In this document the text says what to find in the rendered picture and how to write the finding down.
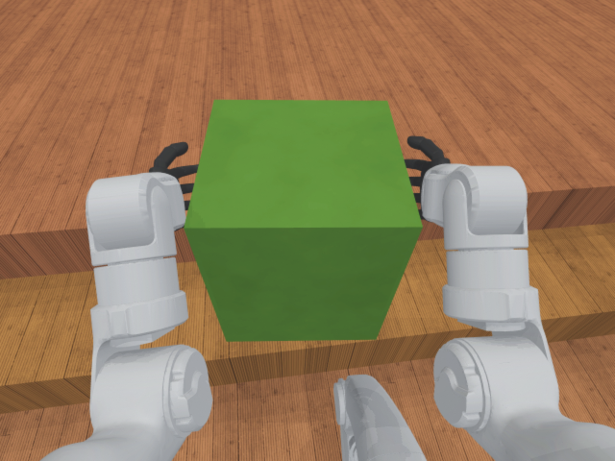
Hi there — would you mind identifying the carton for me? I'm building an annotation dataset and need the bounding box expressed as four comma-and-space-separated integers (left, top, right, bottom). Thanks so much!
184, 100, 423, 342

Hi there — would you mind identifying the robot right upper arm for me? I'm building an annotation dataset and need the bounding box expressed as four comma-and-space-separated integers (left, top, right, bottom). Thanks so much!
433, 335, 615, 461

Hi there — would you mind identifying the robot left upper arm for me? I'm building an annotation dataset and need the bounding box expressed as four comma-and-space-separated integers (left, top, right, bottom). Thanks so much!
40, 345, 212, 461

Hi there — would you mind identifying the robot left forearm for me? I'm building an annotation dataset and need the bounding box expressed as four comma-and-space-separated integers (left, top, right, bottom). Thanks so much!
86, 172, 188, 426

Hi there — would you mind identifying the robot right thigh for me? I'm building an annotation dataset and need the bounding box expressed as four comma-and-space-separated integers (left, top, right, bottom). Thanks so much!
333, 375, 427, 461

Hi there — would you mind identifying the robot right hand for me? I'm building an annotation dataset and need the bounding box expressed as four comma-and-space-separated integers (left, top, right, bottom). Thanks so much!
405, 136, 450, 223

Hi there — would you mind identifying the robot right forearm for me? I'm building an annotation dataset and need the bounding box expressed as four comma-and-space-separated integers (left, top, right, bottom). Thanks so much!
421, 163, 559, 403

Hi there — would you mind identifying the robot left hand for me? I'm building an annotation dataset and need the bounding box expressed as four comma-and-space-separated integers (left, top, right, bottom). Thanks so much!
149, 142, 199, 231

